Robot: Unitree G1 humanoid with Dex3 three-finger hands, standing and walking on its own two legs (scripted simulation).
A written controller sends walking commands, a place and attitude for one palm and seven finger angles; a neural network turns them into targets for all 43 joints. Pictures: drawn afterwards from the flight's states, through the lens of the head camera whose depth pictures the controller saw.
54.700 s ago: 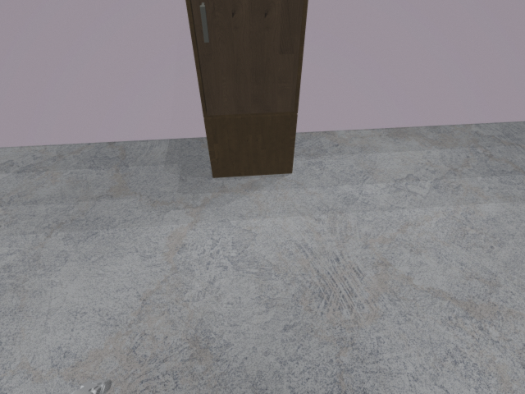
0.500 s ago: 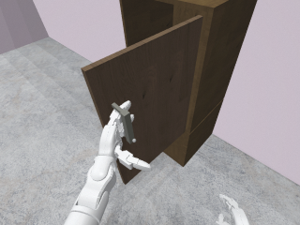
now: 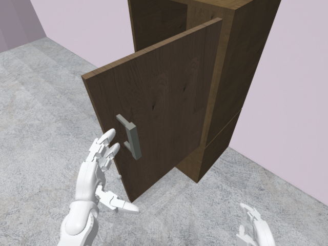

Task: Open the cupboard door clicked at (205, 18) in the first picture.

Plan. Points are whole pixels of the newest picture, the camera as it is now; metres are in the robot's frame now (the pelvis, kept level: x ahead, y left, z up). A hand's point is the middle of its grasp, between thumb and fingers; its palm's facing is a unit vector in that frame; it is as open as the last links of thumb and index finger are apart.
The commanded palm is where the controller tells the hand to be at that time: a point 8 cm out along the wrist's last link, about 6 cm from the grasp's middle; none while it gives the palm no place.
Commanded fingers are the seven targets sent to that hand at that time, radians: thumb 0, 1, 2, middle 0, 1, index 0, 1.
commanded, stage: slide the hand sideways off the handle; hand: left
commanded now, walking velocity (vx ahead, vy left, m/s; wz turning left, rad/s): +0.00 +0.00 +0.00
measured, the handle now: (129, 137) +0.35 +0.12 +0.09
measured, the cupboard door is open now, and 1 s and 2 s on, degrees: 84 84 84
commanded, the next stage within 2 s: draw the hand back to the body in 0.38 s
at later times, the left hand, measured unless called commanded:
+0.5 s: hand (98, 191) +0.21 +0.16 +0.08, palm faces +0.04 -1.00 -0.03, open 16.3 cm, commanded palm +0.19 +0.21 +0.09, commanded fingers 0.00 -0.50 0.30 -0.15 -0.30 -0.15 -0.30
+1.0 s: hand (68, 189) +0.20 +0.20 +0.12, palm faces +0.08 -0.99 -0.07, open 16.2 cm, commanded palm +0.17 +0.26 +0.13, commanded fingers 0.00 -0.25 0.41 -0.16 -0.30 -0.16 -0.30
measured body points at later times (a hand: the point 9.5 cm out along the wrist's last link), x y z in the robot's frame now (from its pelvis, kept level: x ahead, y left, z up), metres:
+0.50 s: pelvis +0.00 +0.00 -0.01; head +0.02 -0.01 +0.44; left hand +0.21 +0.21 +0.09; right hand +0.19 -0.22 -0.09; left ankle +0.01 +0.11 -0.72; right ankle -0.01 -0.10 -0.72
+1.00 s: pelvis +0.00 +0.01 +0.00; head -0.01 -0.01 +0.45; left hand +0.19 +0.25 +0.13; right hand +0.20 -0.21 -0.07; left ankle +0.01 +0.11 -0.72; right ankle -0.01 -0.10 -0.72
